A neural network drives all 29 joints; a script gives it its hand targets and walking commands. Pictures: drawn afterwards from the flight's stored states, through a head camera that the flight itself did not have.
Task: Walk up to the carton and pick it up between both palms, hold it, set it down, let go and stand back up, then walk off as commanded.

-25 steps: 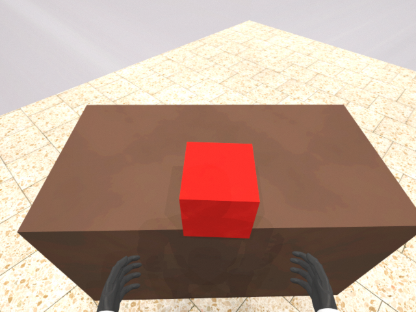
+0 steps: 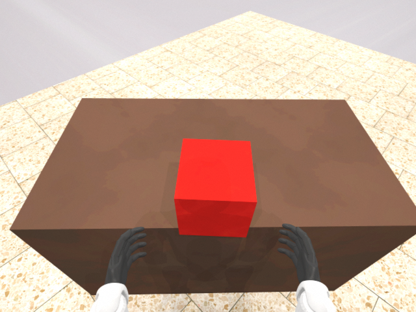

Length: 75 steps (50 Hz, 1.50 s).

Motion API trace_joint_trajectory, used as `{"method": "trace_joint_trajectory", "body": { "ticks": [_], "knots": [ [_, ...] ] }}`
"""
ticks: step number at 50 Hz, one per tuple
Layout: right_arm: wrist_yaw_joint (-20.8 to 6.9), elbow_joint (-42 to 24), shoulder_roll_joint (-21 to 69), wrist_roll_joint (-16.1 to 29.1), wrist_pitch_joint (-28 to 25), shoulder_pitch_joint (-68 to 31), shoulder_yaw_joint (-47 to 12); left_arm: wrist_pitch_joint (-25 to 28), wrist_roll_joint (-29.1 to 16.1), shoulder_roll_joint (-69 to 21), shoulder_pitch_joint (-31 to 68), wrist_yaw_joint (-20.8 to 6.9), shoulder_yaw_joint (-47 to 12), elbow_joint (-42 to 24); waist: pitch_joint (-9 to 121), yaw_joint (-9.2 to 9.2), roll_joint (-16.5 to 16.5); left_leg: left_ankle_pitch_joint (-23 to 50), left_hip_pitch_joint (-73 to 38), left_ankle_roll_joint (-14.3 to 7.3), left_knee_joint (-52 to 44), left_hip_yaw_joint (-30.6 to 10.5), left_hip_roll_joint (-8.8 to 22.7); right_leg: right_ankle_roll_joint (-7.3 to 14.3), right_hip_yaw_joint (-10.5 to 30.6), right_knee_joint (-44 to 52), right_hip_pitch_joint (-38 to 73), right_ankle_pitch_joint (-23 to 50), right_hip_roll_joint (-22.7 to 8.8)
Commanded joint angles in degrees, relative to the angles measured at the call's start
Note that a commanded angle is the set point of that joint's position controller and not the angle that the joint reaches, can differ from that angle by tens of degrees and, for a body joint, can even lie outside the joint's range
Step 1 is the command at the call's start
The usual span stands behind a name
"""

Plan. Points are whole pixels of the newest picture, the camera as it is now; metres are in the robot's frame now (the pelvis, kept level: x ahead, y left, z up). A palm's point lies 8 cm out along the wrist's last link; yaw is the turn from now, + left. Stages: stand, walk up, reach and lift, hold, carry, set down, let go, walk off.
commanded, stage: reach and lift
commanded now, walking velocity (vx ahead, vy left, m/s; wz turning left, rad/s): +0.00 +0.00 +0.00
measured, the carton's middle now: (214, 188) +0.40 +0.00 -0.05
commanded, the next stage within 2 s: none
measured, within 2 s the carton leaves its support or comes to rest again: neither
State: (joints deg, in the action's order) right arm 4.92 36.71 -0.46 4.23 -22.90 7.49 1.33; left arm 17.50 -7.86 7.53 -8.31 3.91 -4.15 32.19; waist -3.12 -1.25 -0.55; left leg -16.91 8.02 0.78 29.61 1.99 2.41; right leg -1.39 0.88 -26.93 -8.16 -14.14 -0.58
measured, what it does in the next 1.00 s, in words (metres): stands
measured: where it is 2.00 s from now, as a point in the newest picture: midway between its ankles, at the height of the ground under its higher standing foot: outside the picture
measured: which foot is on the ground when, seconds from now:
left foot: down 0.00-1.00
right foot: down 0.00-1.00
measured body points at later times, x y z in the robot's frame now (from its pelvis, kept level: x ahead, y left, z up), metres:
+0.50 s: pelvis +0.01 +0.00 +0.01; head +0.01 +0.01 +0.46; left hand +0.30 +0.19 +0.02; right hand +0.29 -0.18 +0.02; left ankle +0.00 +0.12 -0.74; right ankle +0.01 -0.14 -0.74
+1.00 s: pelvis +0.00 +0.00 +0.01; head +0.05 +0.00 +0.46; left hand +0.38 +0.18 +0.07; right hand +0.37 -0.19 +0.06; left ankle +0.00 +0.12 -0.74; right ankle +0.01 -0.14 -0.74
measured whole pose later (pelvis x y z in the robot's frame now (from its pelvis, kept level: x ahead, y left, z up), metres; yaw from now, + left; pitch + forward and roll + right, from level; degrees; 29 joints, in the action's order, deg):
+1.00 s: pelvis +0.00 +0.00 +0.01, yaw -1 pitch +3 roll -1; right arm 10.4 28.2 -9.3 13.8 1.8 -21.1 0.1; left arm -15.3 -7.3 9.6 23.4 2.6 3.6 22.6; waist -1.9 -0.1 0.9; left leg -13.1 13.5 0.9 23.8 2.6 3.3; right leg -1.5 1.4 -17.5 -12.2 -8.1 0.3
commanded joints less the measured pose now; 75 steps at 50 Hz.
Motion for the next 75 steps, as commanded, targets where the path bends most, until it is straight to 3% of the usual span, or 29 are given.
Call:
{"method": "trace_joint_trajectory", "body": {
  "ticks": [1, 5, 6, 14, 21, 27, 32, 36, 39, 42, 51, 54, 55, 60, 67, 72, 75],
  "knots": [
    [1.32, -11.99, -3.71, 0.21, -3.30, -12.62, 1.11, 3.31, -0.11, 4.91, 15.06, -0.37, 2.02, -14.48, 11.06, 1.28, 2.64, 14.47, -0.49, 2.11, -5.47, -0.12, -2.10, 3.29, 0.61, 4.84, 4.45, 13.00, 1.35],
    [2.08, -13.80, -4.46, 1.61, -1.58, -15.43, 0.11, 0.95, -0.08, 5.75, 17.95, -0.80, 2.56, -16.77, 12.92, 1.24, 2.75, 17.91, -1.72, 2.19, -4.98, -0.39, -2.36, 2.85, 0.56, 4.93, 5.37, 16.58, 1.22],
    [2.34, -14.04, -4.72, 2.20, -1.16, -14.87, -0.17, 0.00, 0.26, 5.80, 17.19, -1.00, 3.22, -16.07, 12.57, 0.53, 2.40, 19.25, -2.25, 2.15, -5.00, -0.37, -2.37, 2.81, 0.89, 5.37, 5.86, 17.69, 1.28],
    [3.98, -20.71, -7.23, 4.18, 3.68, -17.97, -1.39, -8.79, 0.82, 5.15, 20.01, -2.68, 4.55, -20.87, 13.16, 1.04, 1.12, 24.78, -6.38, 2.35, -5.57, -0.55, -2.47, 2.14, 0.19, 7.20, 8.46, 24.85, 1.73],
    [4.08, -26.69, -8.30, 4.24, 10.55, -22.67, -0.37, -16.26, 0.60, 5.55, 28.34, -1.85, 5.17, -28.39, 13.27, 1.10, 2.08, 21.30, -6.07, 1.97, -8.19, 0.20, -2.03, 2.12, -0.44, 9.33, 7.48, 18.79, 2.34],
    [4.08, -29.27, -10.53, 6.13, 15.15, -31.39, 0.42, -21.77, 0.33, 6.50, 37.35, -0.53, 6.35, -30.17, 17.95, 0.93, 2.65, 22.53, -5.67, 2.23, -8.43, 1.24, -1.95, 2.08, -0.95, 8.82, 7.32, 20.11, 3.06],
    [4.02, -27.03, -12.49, 8.06, 17.27, -34.94, 0.21, -25.15, 1.22, 6.23, 40.71, 0.05, 7.37, -30.35, 23.39, 0.60, 4.30, 27.96, -8.39, 3.03, -7.22, 1.53, -1.50, 2.39, -1.84, 8.38, 5.79, 22.61, 4.15],
    [4.81, -26.25, -14.02, 8.08, 18.60, -38.99, 0.94, -27.49, 1.05, 6.02, 44.40, -0.87, 7.52, -27.81, 24.97, 2.10, 2.89, 29.67, -9.62, 3.20, -6.80, 1.50, -1.50, 2.20, -2.36, 9.11, 5.10, 24.16, 4.41],
    [4.85, -24.90, -13.87, 8.89, 19.30, -41.18, -0.08, -28.14, 1.86, 6.91, 46.46, -0.97, 8.95, -27.53, 26.75, 0.99, 4.02, 30.05, -9.90, 3.28, -6.86, 1.83, -1.73, 1.90, -2.30, 8.98, 5.49, 24.69, 4.37],
    [5.14, -25.52, -15.48, 9.38, 19.69, -46.10, 0.88, -28.94, 1.43, 8.28, 51.13, -0.99, 9.41, -27.01, 29.60, 1.03, 3.74, 31.41, -9.72, 3.30, -6.16, 1.82, -1.82, 1.54, -2.54, 8.56, 5.58, 26.18, 4.58],
    [5.77, -20.02, -15.16, 8.87, 21.38, -57.34, 1.47, -27.24, 0.04, 10.91, 62.89, -1.45, 10.75, -19.08, 34.58, 2.01, 0.72, 27.19, -4.33, 2.05, -5.90, 1.66, -2.45, 0.09, -2.21, 7.36, 6.97, 27.64, 3.63],
    [6.02, -19.43, -14.28, 9.55, 20.79, -59.82, 0.60, -25.82, 0.43, 11.79, 65.14, -1.73, 11.86, -16.68, 38.54, 1.54, 0.46, 30.43, -2.93, 2.00, -4.94, 2.00, -2.87, -0.22, -1.63, 6.01, 10.15, 34.70, 3.33],
    [6.25, -18.77, -15.04, 9.21, 20.56, -60.95, 1.00, -25.40, 0.37, 11.89, 66.29, -1.95, 11.94, -15.48, 39.99, 2.38, -0.22, 30.36, -2.28, 2.03, -4.84, 1.96, -3.04, -0.65, -1.78, 5.60, 10.73, 36.31, 3.38],
    [6.61, -12.01, -13.30, 8.75, 19.75, -62.12, 0.74, -22.70, 2.11, 11.60, 69.18, -2.76, 12.81, -8.45, 42.29, 3.04, 1.24, 30.88, 0.03, 2.13, -4.53, 1.97, -3.44, -1.12, -1.34, 4.85, 11.66, 40.12, 2.85],
    [6.01, 2.06, -9.93, 6.00, 15.17, -61.30, 1.08, -15.16, 5.59, 8.41, 69.62, -3.33, 13.26, 6.18, 38.50, 3.30, 3.32, 29.65, 0.81, 2.60, -3.48, 1.43, -3.21, -0.36, -1.92, 4.67, 5.53, 32.78, 3.00],
    [4.94, 9.96, -8.71, 2.43, 7.30, -62.89, 3.99, -4.95, 6.59, 7.21, 71.37, -1.82, 12.88, 15.33, 41.98, 3.12, 5.09, 30.04, 2.07, 3.61, 0.59, 0.77, -2.91, 0.88, -2.57, 1.74, -1.37, 27.34, 3.26],
    [4.00, 16.31, -7.79, 0.53, 2.83, -65.30, 5.38, 1.44, 5.61, 6.39, 73.82, -0.43, 11.61, 23.01, 43.51, 3.68, 4.59, 26.59, 6.05, 3.80, 3.65, 0.35, -2.61, 1.50, -2.92, -0.95, -7.00, 22.21, 3.28]
  ]
}}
